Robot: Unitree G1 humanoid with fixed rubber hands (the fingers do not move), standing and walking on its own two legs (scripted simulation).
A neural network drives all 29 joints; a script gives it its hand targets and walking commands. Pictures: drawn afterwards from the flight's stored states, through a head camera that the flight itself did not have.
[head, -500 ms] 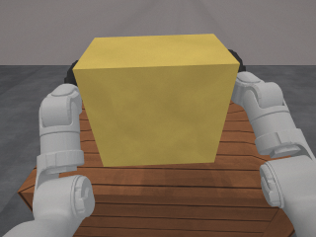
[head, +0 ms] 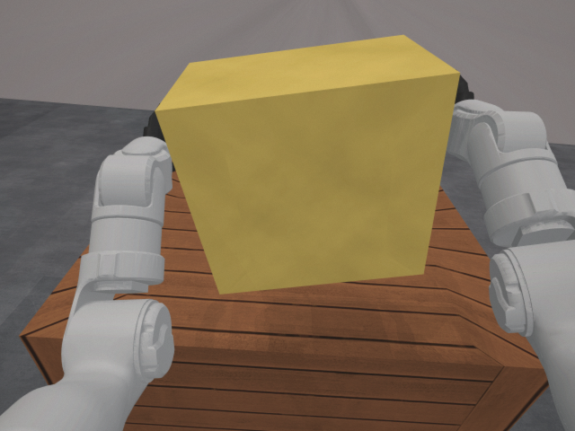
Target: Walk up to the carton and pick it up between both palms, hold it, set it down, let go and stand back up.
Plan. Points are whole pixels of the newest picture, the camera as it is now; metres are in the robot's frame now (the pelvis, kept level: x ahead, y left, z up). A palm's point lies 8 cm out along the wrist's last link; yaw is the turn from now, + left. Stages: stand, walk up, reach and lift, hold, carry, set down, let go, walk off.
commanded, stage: hold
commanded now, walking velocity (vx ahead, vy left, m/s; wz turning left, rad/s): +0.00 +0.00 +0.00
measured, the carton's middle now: (307, 169) +0.38 -0.01 +0.26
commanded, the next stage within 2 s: none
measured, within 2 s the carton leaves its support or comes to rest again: neither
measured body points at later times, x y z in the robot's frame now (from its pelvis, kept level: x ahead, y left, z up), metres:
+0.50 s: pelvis +0.01 -0.01 +0.00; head -0.08 -0.03 +0.44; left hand +0.39 +0.18 +0.30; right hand +0.40 -0.20 +0.31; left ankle +0.03 +0.14 -0.75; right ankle +0.01 -0.14 -0.75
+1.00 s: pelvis +0.01 +0.00 +0.00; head -0.07 +0.02 +0.44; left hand +0.39 +0.18 +0.28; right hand +0.40 -0.19 +0.33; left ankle +0.03 +0.14 -0.75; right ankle +0.01 -0.14 -0.75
